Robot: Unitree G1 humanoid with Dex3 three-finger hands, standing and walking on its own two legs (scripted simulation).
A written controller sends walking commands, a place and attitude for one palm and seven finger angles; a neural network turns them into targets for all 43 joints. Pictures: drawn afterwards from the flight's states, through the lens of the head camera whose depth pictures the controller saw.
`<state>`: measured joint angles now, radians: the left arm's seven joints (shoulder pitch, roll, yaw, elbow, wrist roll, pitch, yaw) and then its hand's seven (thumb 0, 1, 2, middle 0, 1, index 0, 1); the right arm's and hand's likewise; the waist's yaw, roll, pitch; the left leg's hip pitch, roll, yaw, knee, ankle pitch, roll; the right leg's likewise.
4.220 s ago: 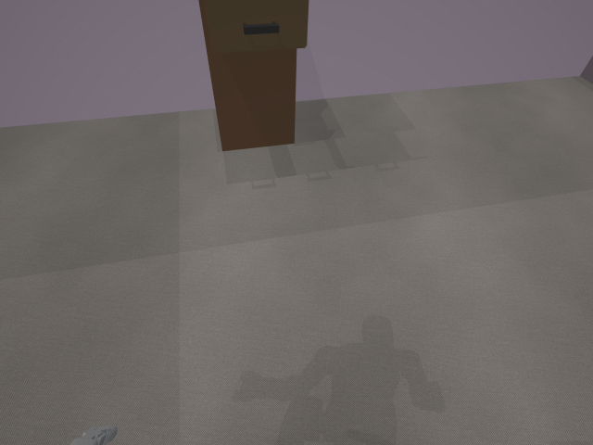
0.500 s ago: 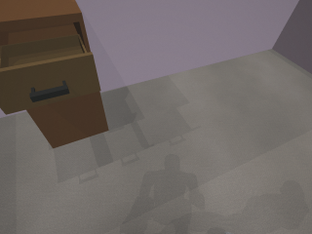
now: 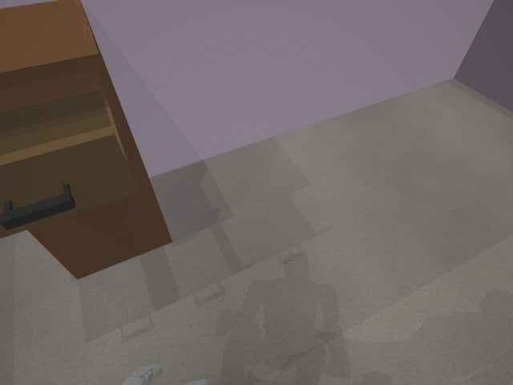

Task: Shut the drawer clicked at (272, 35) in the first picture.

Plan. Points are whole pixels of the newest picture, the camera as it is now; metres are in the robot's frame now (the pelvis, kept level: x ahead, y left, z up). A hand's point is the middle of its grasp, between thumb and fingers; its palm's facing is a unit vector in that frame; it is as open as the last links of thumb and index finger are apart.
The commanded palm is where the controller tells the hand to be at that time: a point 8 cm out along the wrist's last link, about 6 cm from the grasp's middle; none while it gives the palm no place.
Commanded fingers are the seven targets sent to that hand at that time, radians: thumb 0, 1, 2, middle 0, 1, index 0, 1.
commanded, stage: turn to face it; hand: left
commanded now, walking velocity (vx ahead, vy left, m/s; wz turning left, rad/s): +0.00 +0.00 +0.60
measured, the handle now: (38, 203) +0.45 +0.45 -0.01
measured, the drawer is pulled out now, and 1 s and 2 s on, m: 0.28 0.28 0.28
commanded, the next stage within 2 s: take the last steps up to it in 0.66 s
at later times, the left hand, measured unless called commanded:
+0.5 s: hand out of the picture +0.05 +0.26 -0.16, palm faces +0.27 -0.92 -0.28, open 7.4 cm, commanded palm none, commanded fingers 0.00 0.90 0.90 -0.20 -0.30 -0.20 -0.30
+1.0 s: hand out of the picture -0.06 +0.18 -0.16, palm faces +0.48 -0.85 -0.22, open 7.3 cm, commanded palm none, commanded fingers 0.00 0.90 0.90 -0.20 -0.30 -0.20 -0.30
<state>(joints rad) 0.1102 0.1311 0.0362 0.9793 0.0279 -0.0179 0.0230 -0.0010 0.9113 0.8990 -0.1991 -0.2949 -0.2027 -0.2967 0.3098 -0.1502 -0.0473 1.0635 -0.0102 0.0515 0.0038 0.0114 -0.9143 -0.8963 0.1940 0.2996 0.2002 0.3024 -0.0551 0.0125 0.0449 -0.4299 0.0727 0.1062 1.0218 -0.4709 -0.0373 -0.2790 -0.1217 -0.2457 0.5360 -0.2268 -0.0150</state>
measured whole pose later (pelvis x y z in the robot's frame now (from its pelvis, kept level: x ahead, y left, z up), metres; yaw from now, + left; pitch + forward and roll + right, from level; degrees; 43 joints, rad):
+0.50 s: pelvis +0.03 +0.03 +0.01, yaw +14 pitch +1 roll -1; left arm 0.19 0.25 0.08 0.95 0.01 0.06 0.02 0.00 0.91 0.90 -0.20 -0.29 -0.20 -0.30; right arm 0.19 -0.22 -0.05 0.91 -0.02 0.04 0.00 0.01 -0.91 -0.90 0.20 0.30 0.20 0.30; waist -0.02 0.01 0.06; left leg -0.29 -0.03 0.01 0.47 -0.19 0.06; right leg -0.41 -0.05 -0.02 0.88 -0.43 0.08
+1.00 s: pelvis +0.02 +0.01 +0.01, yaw +25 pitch +0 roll +1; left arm 0.33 0.18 0.04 1.02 0.03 -0.02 0.00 0.00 0.92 0.90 -0.20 -0.30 -0.21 -0.30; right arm 0.17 -0.21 -0.05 1.00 -0.02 0.05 0.02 0.01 -0.91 -0.90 0.19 0.30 0.20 0.30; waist 0.05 -0.01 0.04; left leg -0.28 0.04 0.06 0.70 -0.42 -0.02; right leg -0.17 -0.09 -0.17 0.46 -0.27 0.00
